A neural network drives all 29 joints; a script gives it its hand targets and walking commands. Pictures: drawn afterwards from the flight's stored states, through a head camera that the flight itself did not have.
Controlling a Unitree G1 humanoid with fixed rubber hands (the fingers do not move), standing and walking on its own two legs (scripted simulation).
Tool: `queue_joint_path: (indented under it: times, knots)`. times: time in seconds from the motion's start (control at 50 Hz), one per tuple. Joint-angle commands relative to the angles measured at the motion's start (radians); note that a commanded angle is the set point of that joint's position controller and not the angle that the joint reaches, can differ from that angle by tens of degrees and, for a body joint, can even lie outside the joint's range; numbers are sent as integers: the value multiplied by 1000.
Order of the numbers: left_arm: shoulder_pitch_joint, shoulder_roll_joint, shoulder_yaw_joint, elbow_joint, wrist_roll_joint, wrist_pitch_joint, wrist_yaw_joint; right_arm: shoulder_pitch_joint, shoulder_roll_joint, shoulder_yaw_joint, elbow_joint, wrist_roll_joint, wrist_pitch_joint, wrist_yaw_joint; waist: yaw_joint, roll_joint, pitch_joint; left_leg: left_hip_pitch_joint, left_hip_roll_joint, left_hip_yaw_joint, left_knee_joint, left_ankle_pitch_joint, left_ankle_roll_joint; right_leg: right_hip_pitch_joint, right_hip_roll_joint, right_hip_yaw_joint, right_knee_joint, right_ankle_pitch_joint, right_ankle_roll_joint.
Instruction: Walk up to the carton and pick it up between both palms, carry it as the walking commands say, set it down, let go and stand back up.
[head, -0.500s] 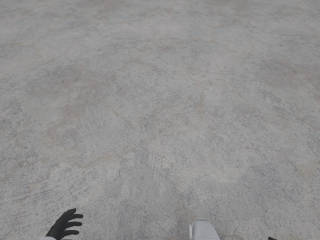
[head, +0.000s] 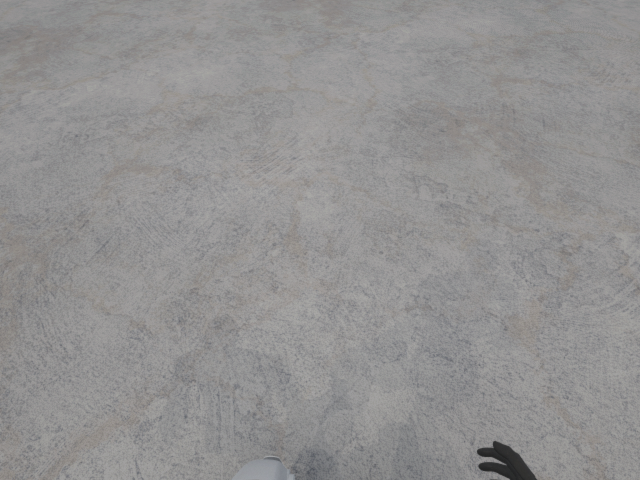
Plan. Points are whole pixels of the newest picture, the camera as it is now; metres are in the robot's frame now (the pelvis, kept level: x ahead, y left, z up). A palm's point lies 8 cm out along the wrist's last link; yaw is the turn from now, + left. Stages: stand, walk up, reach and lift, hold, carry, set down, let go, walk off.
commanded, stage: walk up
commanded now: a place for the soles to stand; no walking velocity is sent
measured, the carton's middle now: out of the picture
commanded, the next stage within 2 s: none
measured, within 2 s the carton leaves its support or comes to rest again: neither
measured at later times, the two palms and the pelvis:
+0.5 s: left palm (355, 236) +0.56 -0.01 -0.09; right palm out of the picture +0.07 -0.31 -0.12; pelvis +0.27 -0.10 -0.02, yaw -25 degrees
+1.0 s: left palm (386, 185) +0.76 -0.07 -0.12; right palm (635, 303) +0.45 -0.48 -0.09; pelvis +0.54 -0.23 -0.01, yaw -40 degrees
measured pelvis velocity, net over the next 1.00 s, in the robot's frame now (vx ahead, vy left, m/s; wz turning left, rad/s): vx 0.54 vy -0.23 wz -0.70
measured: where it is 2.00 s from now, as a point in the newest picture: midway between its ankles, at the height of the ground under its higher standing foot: (539, 299)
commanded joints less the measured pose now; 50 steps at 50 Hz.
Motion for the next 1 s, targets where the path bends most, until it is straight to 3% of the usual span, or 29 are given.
queue_joint_path:
  times: [0.0, 0.02, 0.04, 0.06, 0.08, 0.1, 0.14, 0.22, 0.3, 0.38, 0.4, 0.44, 0.46, 0.48, 0.5, 0.52, 0.56, 0.6, 0.64, 0.68, 0.74, 0.78, 0.82, 0.84, 0.86, 0.88, 0.9, 0.94, 0.98]
  knots:
    - [-159, 124, 28, -119, 3, -18, -9, 172, -102, -41, -17, -1, -26, -24, -162, -28, 25, 554, 0, -45, -129, 24, 39, -515, -112, 178, -91, -381, -44]
    - [-158, 71, 16, -138, 13, -22, -11, 297, -164, -61, -3, -9, -36, -42, -229, 89, -36, 706, 195, -314, -252, -205, 53, -629, -23, 110, 165, -343, 14]
    - [-104, 38, 9, -161, 45, -25, -11, 324, -269, -83, -12, -14, -37, -68, -204, 196, -21, 689, 508, -763, -559, -698, 96, -701, 44, 3, 496, -253, 67]
    - [-146, 124, 34, -177, 70, -15, -9, 229, -252, -65, -8, -6, -26, -79, -160, 97, 47, 566, 591, -882, -600, -848, 142, -764, -65, 18, 671, -159, 99]
    - [-164, 153, 45, -176, 71, -8, -12, 159, -196, -48, -14, 6, -32, -76, -142, 49, 95, 506, 547, -779, -564, -766, 157, -782, -135, 11, 723, -43, 116]
    - [-158, 142, 43, -169, 61, -5, -15, 117, -167, -39, -5, 17, -44, -69, -124, 50, 101, 465, 494, -604, -551, -623, 143, -755, -167, 25, 702, 30, 123]
    - [-131, 108, 42, -143, 42, 2, -33, 75, -139, -22, 6, 16, -65, -57, -88, 100, 104, 358, 390, -289, -555, -441, 102, -643, -180, 3, 643, 102, 141]
    - [-206, 39, 25, -128, 36, -4, -52, 121, -122, -16, 69, 5, -88, -53, -90, 117, 136, 338, 311, 57, -564, -130, 87, -574, -187, -85, 477, 304, 126]
    - [-371, -5, 1, -141, 26, -23, -62, 184, -159, -33, 123, 9, -75, -45, -131, 131, 159, 411, 295, 224, -564, 112, 80, -444, -173, -199, 176, 431, 81]
    - [-436, -2, 0, -121, 29, -29, -57, 222, -202, -50, 162, 18, -30, -46, -138, 144, 167, 516, 333, 275, -560, 190, 88, -315, -126, -244, 19, 397, 34]
    - [-429, 0, 2, -115, 33, -29, -50, 229, -204, -51, 171, 17, -16, -46, -127, 138, 161, 561, 340, 290, -518, 258, 88, -300, -110, -246, -5, 348, 25]
    - [-314, 13, 12, -90, 41, -37, -27, 228, -214, -56, 177, 20, 11, -41, -60, 93, 64, 570, 338, 330, -258, 500, 90, -120, -34, -278, -43, 232, 3]
    - [-173, 45, 28, -65, 42, -44, -6, 218, -225, -60, 159, 23, 23, -33, 4, 41, -36, 470, 313, 331, -28, 538, 76, 98, -3, -261, -64, 182, -18]
    - [-26, 132, 62, -51, 45, -48, 22, 247, -202, -51, 123, 16, 30, -22, 67, -46, -173, 245, 265, 291, 283, 314, 53, 369, -79, -84, -21, 66, -50]
    - [2, 250, 93, -84, 30, -40, 53, 263, -99, -23, 45, 27, 23, 1, 54, -222, -281, -120, 97, 181, 602, -336, -3, 613, -321, 381, -59, -4, -166]
    - [-5, 288, 105, -92, -10, -21, 83, 200, -145, -42, -21, 33, 13, 17, 62, -138, -312, -222, 66, -49, 698, -277, -16, 580, -407, 681, -263, -114, -219]
    - [-98, 205, 80, -83, -10, -20, 107, 121, -143, -30, -50, 31, -18, 27, 13, -56, -129, -227, 129, -90, 637, -134, -12, 328, -382, 486, -305, -193, -222]
    - [-166, 101, 46, -79, -5, -50, 87, 182, -123, -21, -27, 1, -20, 20, -54, -74, -26, -128, 155, -106, 498, -115, -32, 89, -321, 346, -314, -74, -197]
    - [-180, 65, 31, -71, 1, -83, 67, 212, -94, -23, -15, -9, -3, 21, -85, -81, -18, -49, 134, -80, 402, -133, -40, -40, -280, 254, -312, 44, -194]
    - [-168, 70, 33, -68, 12, -91, 52, 157, -73, -22, -35, -3, 1, 23, -71, -104, 20, -32, 115, -44, 250, -94, -39, -114, -247, 194, -342, -14, -187]
    - [-149, 76, 32, -59, 9, -91, 37, 84, -53, -22, -58, 3, -10, 22, -67, -120, 51, 105, 69, -2, 58, 112, -34, -239, -208, 145, -347, -159, -145]
    - [-138, 80, 29, -53, 2, -87, 31, 90, -52, -28, -55, 2, -19, 15, -88, -94, 56, 235, 33, 25, -17, 184, -23, -307, -200, 126, -293, -244, -120]
    - [-121, 53, 17, -62, 5, -79, 30, 150, -82, -42, -39, -2, -26, -1, -131, -37, 47, 408, 5, 23, -77, 121, 0, -377, -165, 99, -146, -293, -75]
    - [-115, 22, 6, -83, 12, -79, 31, 230, -127, -58, -33, -8, -34, -15, -181, 49, 7, 555, 79, -113, -131, -26, 27, -470, -113, 55, 67, -243, -35]
    - [-60, -26, -2, -113, 23, -84, 26, 358, -216, -79, -41, -10, -43, -32, -229, 180, -128, 681, 360, -546, -319, -454, 67, -531, -13, -5, 458, -234, 22]
    - [-10, 20, 16, -138, 23, -74, 25, 316, -272, -90, -39, 7, -28, -52, -179, 187, -104, 639, 541, -905, -577, -790, 152, -634, -4, -64, 673, -229, 77]
    - [-71, 79, 35, -153, 39, -61, 24, 230, -228, -78, -38, 22, -20, -61, -163, 96, -1, 562, 527, -903, -578, -844, 196, -695, -82, -35, 782, -144, 95]
    - [-134, 67, 35, -163, 38, -49, 19, 162, -161, -52, -5, 12, -40, -59, -155, 51, 89, 459, 438, -566, -504, -547, 173, -704, -156, 0, 713, -24, 98]
    - [-95, 31, 34, -142, 28, -46, 7, 131, -128, -30, 27, 11, -66, -52, -115, 84, 92, 358, 366, -308, -500, -292, 145, -584, -189, -14, 584, 27, 109]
